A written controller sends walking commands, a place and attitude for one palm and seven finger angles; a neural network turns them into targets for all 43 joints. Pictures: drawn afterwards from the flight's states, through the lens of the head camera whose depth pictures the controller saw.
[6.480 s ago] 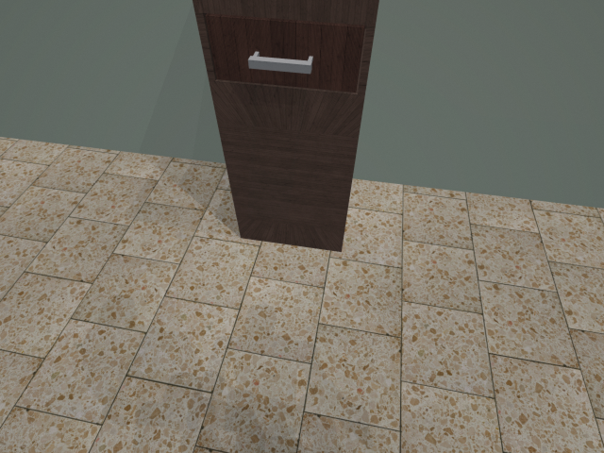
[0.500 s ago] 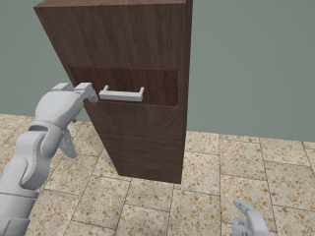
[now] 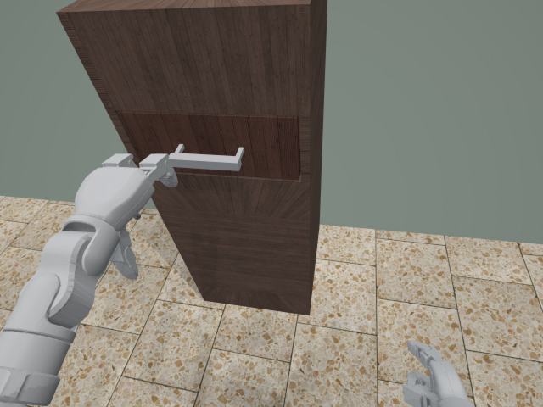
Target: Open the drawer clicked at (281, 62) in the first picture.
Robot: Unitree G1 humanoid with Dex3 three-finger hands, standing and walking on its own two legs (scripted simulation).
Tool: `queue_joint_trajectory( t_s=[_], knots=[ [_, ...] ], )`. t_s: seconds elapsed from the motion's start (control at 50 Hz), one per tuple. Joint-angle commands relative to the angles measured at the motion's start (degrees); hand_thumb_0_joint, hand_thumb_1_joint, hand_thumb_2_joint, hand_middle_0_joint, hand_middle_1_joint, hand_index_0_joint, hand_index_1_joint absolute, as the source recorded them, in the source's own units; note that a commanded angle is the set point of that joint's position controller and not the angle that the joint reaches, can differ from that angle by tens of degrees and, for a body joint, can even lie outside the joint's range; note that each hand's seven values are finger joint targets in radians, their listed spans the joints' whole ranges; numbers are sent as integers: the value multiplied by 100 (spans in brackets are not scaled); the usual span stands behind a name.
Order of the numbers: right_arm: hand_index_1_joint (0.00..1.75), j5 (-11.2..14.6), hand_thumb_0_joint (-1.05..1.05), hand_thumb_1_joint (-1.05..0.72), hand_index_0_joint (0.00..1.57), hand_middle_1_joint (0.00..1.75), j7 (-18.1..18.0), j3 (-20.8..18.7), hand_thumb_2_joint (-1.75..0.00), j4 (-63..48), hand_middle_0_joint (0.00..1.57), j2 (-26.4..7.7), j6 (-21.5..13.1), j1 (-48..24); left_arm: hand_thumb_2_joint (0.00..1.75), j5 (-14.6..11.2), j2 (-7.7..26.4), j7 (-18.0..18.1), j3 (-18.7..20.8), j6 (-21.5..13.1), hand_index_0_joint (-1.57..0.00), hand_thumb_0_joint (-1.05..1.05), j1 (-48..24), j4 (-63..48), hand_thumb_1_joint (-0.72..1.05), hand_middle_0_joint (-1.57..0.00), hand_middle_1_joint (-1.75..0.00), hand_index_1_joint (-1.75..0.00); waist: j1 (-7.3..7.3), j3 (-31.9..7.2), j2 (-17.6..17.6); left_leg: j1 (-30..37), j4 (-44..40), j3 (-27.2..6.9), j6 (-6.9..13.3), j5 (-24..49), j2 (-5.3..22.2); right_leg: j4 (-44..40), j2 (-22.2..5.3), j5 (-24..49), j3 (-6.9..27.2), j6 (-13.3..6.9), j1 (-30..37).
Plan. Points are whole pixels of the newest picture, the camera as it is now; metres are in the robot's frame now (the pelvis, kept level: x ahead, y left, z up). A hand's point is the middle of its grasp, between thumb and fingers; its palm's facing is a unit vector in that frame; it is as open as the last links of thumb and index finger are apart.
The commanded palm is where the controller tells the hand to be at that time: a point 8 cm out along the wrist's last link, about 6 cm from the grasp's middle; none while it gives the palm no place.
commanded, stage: move the hooked fingers above the handle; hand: left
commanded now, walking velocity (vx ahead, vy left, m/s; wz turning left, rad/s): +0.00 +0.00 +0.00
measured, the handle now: (207, 155) +0.58 +0.23 +0.04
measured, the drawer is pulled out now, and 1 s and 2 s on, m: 0.00 0.00 0.00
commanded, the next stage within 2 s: none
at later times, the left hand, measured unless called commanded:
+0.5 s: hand (161, 188) +0.40 +0.24 +0.12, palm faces +0.00 -0.04 -1.00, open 13.8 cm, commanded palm +0.38 +0.25 +0.18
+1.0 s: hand (180, 165) +0.47 +0.24 +0.10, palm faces -0.04 -0.01 -1.00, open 13.8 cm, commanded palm +0.46 +0.24 +0.16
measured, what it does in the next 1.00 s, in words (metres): stands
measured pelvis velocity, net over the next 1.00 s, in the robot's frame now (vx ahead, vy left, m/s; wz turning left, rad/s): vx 0.03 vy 0.01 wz -0.03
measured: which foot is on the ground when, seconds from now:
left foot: down 0.00-1.00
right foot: down 0.00-1.00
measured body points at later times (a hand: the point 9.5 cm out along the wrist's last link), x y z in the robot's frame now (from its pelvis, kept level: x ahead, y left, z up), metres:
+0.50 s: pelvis +0.01 +0.01 +0.00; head +0.04 -0.02 +0.44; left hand +0.39 +0.24 +0.17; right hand +0.14 -0.25 -0.13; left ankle +0.02 +0.12 -0.74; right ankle +0.03 -0.11 -0.74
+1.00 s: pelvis +0.03 +0.01 -0.01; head +0.08 -0.01 +0.44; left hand +0.47 +0.24 +0.15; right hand +0.12 -0.25 -0.14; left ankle +0.02 +0.12 -0.74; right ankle +0.03 -0.11 -0.74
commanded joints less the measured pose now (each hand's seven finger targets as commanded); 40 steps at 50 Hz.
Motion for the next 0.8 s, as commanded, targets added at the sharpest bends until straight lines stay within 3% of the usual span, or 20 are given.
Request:
queue_joint_trajectory(
  t_s=[0.0, 0.04, 0.08, 0.14, 0.22, 0.28, 0.3, 0.4, 0.48, 0.5, 0.52, 0.56, 0.64, 0.68, 0.76, 0.78],
  knots=[
    [30, -10, 0, -90, 20, 30, -105, -258, -90, -806, 20, -592, -282, -581, 30, 9, 1644, 262, 1129, -323, -30, 0, -2411, -701, -50, -30, -120, -120, -77, -1388, -454, 39, -288, 2, 127, 425, -201, -473, 73, 43, 334, -36, 613],
    [30, -1, 0, -90, 20, 30, -131, -263, -90, -748, 20, -578, -289, -510, 30, -4, 1532, 287, 1044, -418, -30, 0, -2534, -281, -50, -30, -120, -120, -123, -1281, -518, -81, -254, 9, 130, 418, -215, -453, 47, 113, 324, -27, 542],
    [30, -5, 0, -90, 20, 30, -144, -292, -90, -735, 20, -601, -271, -440, 30, 42, 1618, 331, 1092, -493, -30, 0, -2708, -133, -50, -30, -120, -120, -113, -1423, -398, -82, -223, 15, 123, 501, -223, -400, 52, 228, 328, -41, 546],
    [30, 4, 0, -90, 20, 30, -118, -343, -90, -753, 20, -595, -280, -350, 30, 86, 1330, 368, 769, -561, -30, 0, -2976, -76, -50, -30, -120, -120, -166, -1636, -245, 20, -150, 28, 131, 651, -214, -327, 62, 366, 312, -64, 461],
    [30, 12, 0, -90, 20, 30, -111, -366, -90, -716, 20, -659, -206, -200, 30, 122, 1427, 358, 833, -536, -30, 0, -2988, 394, -50, -30, -120, -120, -180, -1624, -570, -199, -136, 16, 133, 712, -206, -253, 60, 521, 297, -62, 518],
    [30, 25, 0, -90, 20, 30, -100, -398, -90, -762, 20, -659, -167, -134, 30, 132, 1317, 373, 681, -575, -30, 0, -3234, 353, -50, -30, -120, -120, -190, -1718, -380, -123, -96, 2, 147, 777, -204, -196, 93, 544, 289, -89, 393],
    [30, 18, 0, -90, 20, 30, -109, -427, -90, -737, 20, -695, -168, -82, 30, 163, 1527, 405, 871, -613, -30, 0, -3310, 419, -50, -30, -120, -120, -199, -1839, -487, -132, -80, 5, 148, 805, -198, -179, 106, 534, 288, -87, 461],
    [30, 34, 0, -90, 20, 30, -122, -465, -90, -699, 20, -701, -123, 104, 30, 219, 1568, 554, 912, -679, -30, 0, -3569, 761, -50, -30, -120, -120, -207, -1918, -440, -202, -10, -7, 153, 951, -194, -69, 137, 642, 268, -106, 354],
    [30, 42, 0, -90, 20, 30, -110, -503, -90, -642, 20, -690, -115, 278, 30, 319, 1359, 679, 651, -644, -30, 0, -3930, 987, -50, -30, -120, -120, -260, -2062, -337, -74, 86, -15, 160, 1120, -163, 44, 165, 751, 254, -131, 133],
    [30, 41, 0, -90, 20, 30, -114, -508, -90, -623, 20, -717, -110, 330, 30, 349, 1527, 707, 815, -632, -30, 0, -3978, 1163, -50, -30, -120, -120, -255, -2094, -450, -155, 72, -35, 151, 1071, -159, 49, 174, 657, 238, -135, 180],
    [30, 50, 0, -90, 20, 30, -118, -504, -90, -634, 20, -700, -106, 325, 30, 398, 1398, 729, 628, -616, -30, 0, -4118, 1181, -50, -30, -120, -120, -284, -2094, -329, -139, 96, -27, 160, 1050, -160, 72, 176, 652, 258, -135, 83],
    [30, 55, 0, -90, 20, 30, -116, -511, -90, -573, 20, -706, -96, 434, 30, 451, 1321, 764, 537, -575, -30, 0, -4305, 1449, -50, -30, -120, -120, -336, -2029, -413, -148, 115, -56, 157, 1072, -138, 106, 193, 661, 226, -149, -47],
    [30, 42, 0, -90, 20, 30, -120, -532, -90, -546, 20, -710, -74, 591, 30, 535, 1225, 807, 377, -557, -30, 0, -4750, 1666, -50, -30, -120, -120, -404, -2259, -374, -55, 213, -72, 162, 1211, -119, 202, 206, 747, 225, -161, -150],
    [30, 30, 0, -90, 20, 30, -117, -558, -90, -557, 20, -703, -61, 663, 30, 547, 1304, 824, 476, -568, -30, 0, -4718, 1685, -50, -30, -120, -120, -358, -2505, -337, 15, 312, -55, 174, 1517, -123, 289, 215, 1036, 247, -171, -52],
    [30, 24, 0, -90, 20, 30, -94, -547, -90, -532, 20, -717, 3, 728, 30, 559, 1388, 858, 618, -506, -30, 0, -4602, 2161, -50, -30, -120, -120, -339, -2362, -511, -200, 382, -7, 183, 1636, -107, 360, 219, 1238, 234, -159, -54],
    [30, 30, 0, -90, 20, 30, -105, -528, -90, -505, 20, -727, 27, 733, 30, 598, 1385, 858, 569, -477, -30, 0, -4748, 2344, -50, -30, -120, -120, -392, -2217, -595, -329, 370, 5, 179, 1495, -107, 357, 211, 1177, 232, -148, -114]
  ],
)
